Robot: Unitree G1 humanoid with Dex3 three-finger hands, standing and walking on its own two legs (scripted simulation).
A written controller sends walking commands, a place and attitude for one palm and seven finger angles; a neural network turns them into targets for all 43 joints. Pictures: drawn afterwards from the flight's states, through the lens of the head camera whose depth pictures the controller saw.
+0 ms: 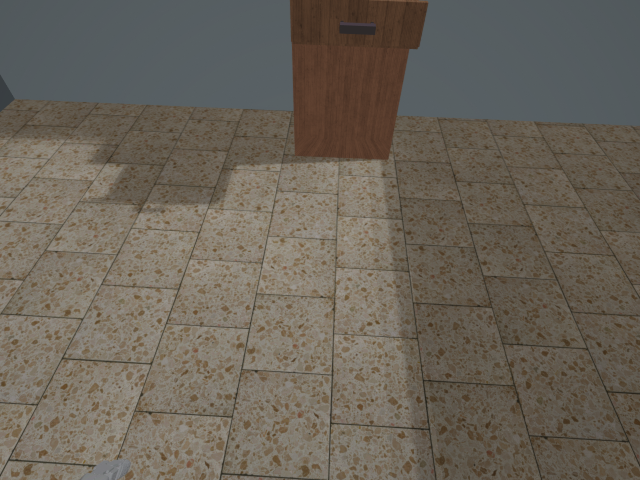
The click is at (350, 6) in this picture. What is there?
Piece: drawer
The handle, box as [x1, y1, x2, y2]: [339, 21, 375, 34]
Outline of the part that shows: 340,22 339,33 374,34 375,24 373,22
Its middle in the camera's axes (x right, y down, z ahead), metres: +0.12 -0.71 +1.29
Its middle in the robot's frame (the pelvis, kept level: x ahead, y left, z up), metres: +1.45 -0.05 +0.00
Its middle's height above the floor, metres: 0.77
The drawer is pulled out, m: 0.29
